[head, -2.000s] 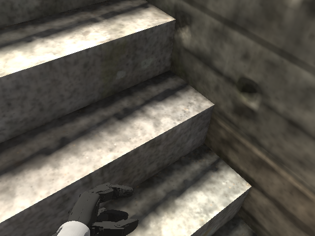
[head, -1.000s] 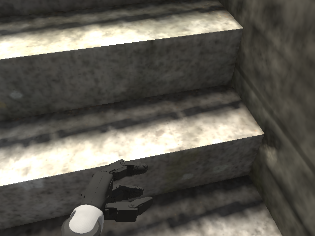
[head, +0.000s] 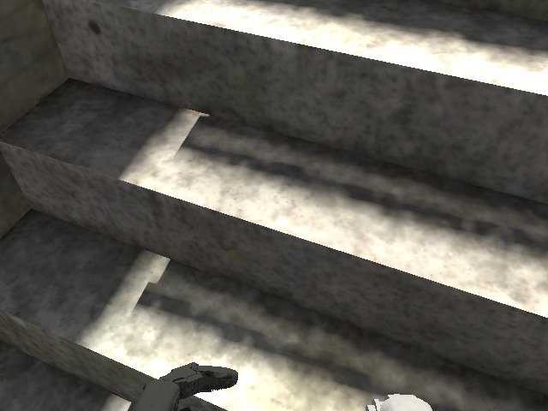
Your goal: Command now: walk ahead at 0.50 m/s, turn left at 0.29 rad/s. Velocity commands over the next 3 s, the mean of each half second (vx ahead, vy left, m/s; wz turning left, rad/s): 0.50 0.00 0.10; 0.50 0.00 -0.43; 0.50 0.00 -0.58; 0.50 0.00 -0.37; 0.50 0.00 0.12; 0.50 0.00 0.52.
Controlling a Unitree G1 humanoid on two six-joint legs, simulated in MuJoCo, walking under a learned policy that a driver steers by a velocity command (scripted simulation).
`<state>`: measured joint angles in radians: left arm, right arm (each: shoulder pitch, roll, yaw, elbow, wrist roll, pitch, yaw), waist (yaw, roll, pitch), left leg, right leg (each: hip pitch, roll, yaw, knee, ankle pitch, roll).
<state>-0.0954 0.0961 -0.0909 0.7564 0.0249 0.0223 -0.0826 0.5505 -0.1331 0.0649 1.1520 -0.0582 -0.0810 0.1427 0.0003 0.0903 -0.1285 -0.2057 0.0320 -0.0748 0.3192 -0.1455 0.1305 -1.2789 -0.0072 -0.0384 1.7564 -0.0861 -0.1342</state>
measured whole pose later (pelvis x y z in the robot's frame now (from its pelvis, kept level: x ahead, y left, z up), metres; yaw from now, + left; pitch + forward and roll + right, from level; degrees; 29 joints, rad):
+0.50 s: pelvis +0.24 +0.02 +0.17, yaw +5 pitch +6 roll +1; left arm 0.59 0.06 -0.05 1.18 0.12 -0.12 -0.04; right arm -0.13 -0.13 0.10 0.69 -0.05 0.03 0.07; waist 0.10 -0.01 -0.10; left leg -1.50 0.13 0.04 1.85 -0.28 0.22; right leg -0.04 -0.08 0.02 0.37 -0.45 0.00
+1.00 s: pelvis +0.50 +0.10 +0.37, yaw -9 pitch +5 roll +3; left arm 0.14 0.17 0.02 1.02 0.00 -0.04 -0.12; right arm 0.39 -0.14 0.04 1.15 -0.12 -0.06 0.07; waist -0.03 -0.03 -0.13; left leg -0.23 0.04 0.38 0.46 -0.32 0.04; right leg -1.35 0.02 0.14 2.40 -0.05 -0.27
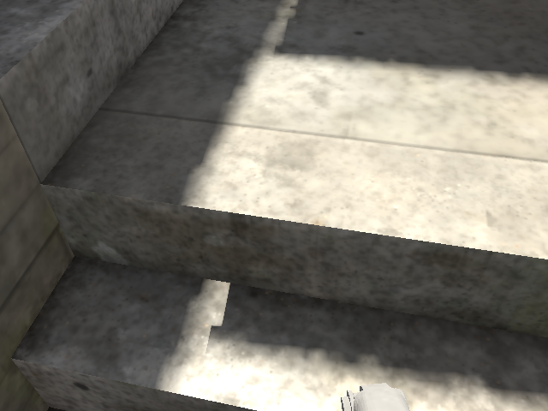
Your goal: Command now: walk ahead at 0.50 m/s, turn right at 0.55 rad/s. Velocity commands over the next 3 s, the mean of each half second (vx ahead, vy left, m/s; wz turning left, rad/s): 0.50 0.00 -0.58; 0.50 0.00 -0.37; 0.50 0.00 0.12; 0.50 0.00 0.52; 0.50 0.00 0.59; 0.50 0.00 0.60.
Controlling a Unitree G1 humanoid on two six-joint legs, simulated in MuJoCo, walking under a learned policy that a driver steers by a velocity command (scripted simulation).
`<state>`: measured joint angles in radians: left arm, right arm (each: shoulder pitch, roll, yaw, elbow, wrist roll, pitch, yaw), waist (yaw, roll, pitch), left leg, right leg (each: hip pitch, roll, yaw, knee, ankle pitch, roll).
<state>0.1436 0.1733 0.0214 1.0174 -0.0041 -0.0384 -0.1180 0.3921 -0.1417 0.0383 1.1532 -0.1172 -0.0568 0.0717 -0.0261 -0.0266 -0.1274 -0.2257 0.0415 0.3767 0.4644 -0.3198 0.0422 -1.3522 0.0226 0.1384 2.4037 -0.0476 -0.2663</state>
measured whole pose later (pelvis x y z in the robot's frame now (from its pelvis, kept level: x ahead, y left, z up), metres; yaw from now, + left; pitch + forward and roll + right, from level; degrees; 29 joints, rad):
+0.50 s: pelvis +0.22 -0.06 +0.18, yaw -19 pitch +6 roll -1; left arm 0.43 0.15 0.02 1.12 0.09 -0.03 -0.07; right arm -0.02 -0.19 0.04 0.76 -0.05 -0.07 0.08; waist 0.00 0.02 -0.15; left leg -1.30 -0.03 -0.14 2.18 -0.25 0.23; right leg -0.41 0.15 0.10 0.74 -0.44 -0.09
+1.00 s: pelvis +0.48 -0.11 +0.41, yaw -29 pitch +6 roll +0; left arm 0.04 0.17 -0.04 0.88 0.03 -0.01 -0.07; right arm 0.59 -0.11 0.03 1.22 -0.13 -0.06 0.06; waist -0.07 0.00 -0.16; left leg -0.23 0.01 0.07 0.50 -0.37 0.05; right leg -1.48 -0.02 0.10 2.18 -0.08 -0.27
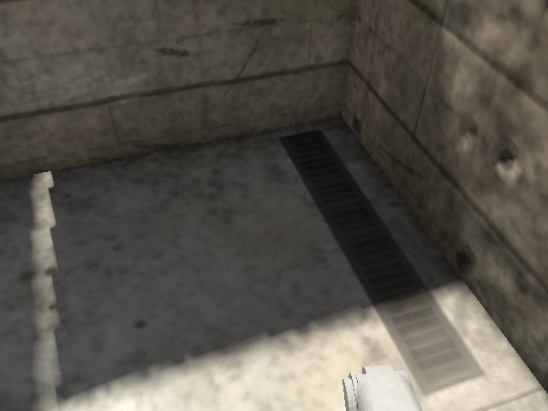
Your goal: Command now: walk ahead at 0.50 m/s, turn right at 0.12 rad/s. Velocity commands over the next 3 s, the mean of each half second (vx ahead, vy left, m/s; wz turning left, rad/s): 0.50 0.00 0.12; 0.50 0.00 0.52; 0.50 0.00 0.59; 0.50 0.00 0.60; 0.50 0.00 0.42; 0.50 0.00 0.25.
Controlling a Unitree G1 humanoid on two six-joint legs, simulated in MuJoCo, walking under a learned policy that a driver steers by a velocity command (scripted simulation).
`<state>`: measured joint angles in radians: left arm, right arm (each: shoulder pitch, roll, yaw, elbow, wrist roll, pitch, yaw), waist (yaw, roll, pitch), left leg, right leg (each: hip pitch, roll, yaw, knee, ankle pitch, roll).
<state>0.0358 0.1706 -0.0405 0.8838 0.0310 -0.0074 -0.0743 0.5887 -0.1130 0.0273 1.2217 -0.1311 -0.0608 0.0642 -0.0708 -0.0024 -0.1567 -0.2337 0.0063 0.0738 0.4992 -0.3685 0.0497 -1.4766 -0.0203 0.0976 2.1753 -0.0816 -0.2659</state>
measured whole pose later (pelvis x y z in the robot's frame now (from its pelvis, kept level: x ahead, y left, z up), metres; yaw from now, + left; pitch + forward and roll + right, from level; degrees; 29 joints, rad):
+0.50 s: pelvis +0.28 -0.04 +0.19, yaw +6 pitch +6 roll -3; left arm 0.37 0.20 0.02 1.07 0.08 -0.09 -0.03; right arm 0.16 -0.22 -0.06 0.99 -0.05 -0.11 0.09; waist 0.00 0.03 -0.13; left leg -1.06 0.07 -0.13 1.62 0.03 0.13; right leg -0.33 0.00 -0.23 0.64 -0.41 -0.05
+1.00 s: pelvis +0.54 +0.10 +0.21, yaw +23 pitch +4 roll +1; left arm 0.15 0.20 0.05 0.87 0.01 -0.14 0.01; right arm 0.37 -0.17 -0.08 1.00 0.01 -0.08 0.01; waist -0.04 -0.02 -0.06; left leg -0.26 -0.15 -0.06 0.39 -0.19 0.11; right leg -0.62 -0.07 0.06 1.25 -0.31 -0.01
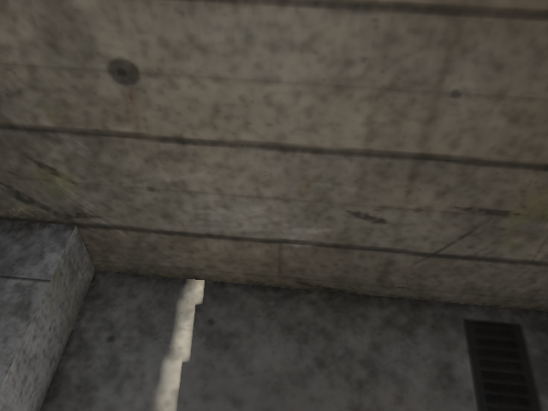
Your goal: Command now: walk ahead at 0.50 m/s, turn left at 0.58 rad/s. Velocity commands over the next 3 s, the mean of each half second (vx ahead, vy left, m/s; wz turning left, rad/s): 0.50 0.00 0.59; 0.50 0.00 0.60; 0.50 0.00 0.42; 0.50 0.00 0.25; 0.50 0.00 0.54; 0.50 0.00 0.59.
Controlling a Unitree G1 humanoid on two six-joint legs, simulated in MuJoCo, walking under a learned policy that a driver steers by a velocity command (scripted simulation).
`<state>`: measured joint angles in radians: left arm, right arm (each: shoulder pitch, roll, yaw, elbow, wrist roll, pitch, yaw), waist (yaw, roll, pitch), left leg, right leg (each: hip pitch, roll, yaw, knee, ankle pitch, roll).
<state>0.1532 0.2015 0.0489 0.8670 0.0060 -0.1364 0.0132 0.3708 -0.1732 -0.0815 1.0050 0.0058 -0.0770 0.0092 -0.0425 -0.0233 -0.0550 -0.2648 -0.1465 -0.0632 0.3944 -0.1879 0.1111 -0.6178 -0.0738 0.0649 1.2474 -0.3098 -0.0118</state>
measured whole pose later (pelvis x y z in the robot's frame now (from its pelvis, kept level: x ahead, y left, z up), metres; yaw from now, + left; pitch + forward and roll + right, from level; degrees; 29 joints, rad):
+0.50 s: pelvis +0.25 -0.02 +0.00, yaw +19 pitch +1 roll -3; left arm 0.28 0.25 0.07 0.89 0.03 -0.11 0.04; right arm 0.12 -0.30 -0.10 0.63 0.02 -0.03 -0.01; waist 0.07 0.05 0.01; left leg -0.69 0.05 -0.07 1.16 -0.22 0.00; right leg -0.20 0.01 -0.09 0.32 -0.15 0.00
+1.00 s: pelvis +0.39 +0.12 +0.00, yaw +36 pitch +4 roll -1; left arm 0.03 0.25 0.04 0.75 0.02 -0.12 0.04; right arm 0.27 -0.24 -0.09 0.63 0.01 -0.01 -0.03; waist -0.03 -0.02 -0.01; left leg -0.31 -0.09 -0.10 0.46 -0.21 0.07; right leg -0.66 -0.04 0.05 0.85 -0.15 0.04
